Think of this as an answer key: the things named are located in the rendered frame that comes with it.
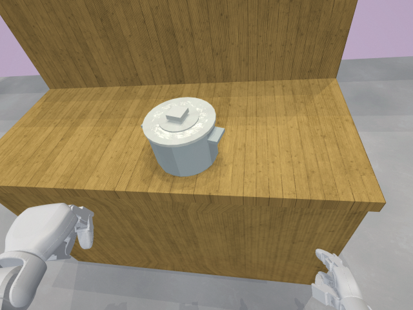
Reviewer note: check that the left robot forearm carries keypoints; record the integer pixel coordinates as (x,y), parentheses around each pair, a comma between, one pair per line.
(20,275)

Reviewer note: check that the table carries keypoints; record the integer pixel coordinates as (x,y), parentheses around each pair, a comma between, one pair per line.
(291,175)

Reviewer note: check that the lid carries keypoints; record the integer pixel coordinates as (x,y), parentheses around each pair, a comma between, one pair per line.
(168,133)

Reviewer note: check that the knob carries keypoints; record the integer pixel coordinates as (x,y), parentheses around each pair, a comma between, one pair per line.
(177,113)

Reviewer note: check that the right robot forearm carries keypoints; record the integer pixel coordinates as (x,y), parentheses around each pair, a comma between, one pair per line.
(353,303)

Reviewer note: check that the robot left hand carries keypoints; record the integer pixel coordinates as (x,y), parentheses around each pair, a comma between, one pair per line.
(44,231)

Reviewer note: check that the pot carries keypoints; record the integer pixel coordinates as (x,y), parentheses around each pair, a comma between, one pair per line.
(190,159)

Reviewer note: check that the robot right hand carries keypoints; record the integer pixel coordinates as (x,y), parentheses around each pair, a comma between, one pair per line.
(330,290)

